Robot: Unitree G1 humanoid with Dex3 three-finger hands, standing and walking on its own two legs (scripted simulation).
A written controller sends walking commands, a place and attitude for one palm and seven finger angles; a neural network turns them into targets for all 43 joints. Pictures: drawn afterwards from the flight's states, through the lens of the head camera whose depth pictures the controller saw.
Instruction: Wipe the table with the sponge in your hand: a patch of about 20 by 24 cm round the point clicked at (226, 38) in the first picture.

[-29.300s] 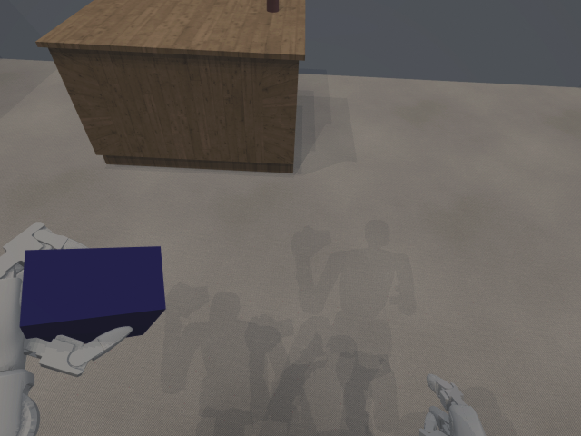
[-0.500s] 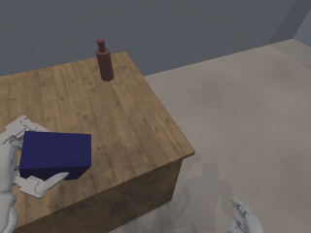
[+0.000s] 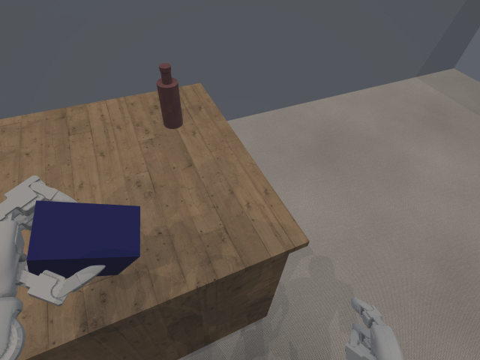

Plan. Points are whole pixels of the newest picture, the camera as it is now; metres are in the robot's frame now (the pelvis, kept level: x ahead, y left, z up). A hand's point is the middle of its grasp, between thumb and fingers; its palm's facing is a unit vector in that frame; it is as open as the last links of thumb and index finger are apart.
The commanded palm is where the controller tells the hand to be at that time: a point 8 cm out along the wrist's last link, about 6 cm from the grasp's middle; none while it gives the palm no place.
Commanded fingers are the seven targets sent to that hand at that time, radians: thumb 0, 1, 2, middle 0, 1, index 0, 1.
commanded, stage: come to a stop and stand still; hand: left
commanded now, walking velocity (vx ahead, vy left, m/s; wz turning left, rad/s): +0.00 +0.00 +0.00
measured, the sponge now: (98, 244) +0.23 +0.22 +0.13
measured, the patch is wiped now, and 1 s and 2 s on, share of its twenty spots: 0.00 0.00 0.00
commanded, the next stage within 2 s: look again from close up in 1.00 s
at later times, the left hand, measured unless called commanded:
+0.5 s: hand (78, 252) +0.21 +0.23 +0.14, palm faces +0.19 -0.88 -0.44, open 10.1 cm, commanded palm +0.16 +0.29 +0.17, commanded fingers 0.00 0.10 1.30 -1.20 -1.60 -1.20 -1.60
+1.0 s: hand (46, 242) +0.22 +0.27 +0.14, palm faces +0.35 -0.86 -0.36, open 10.1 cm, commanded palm +0.16 +0.30 +0.17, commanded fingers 0.00 0.10 1.30 -1.20 -1.60 -1.20 -1.60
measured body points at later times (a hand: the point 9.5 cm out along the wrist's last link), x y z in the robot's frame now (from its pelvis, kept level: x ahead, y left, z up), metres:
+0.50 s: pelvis -0.01 +0.01 +0.00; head +0.01 +0.02 +0.44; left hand +0.20 +0.28 +0.16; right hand +0.14 -0.22 -0.09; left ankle -0.01 +0.08 -0.74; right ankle +0.02 -0.10 -0.74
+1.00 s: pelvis -0.01 +0.02 +0.00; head +0.01 +0.04 +0.45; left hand +0.19 +0.32 +0.16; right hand +0.19 -0.19 -0.07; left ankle -0.01 +0.08 -0.74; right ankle +0.02 -0.10 -0.74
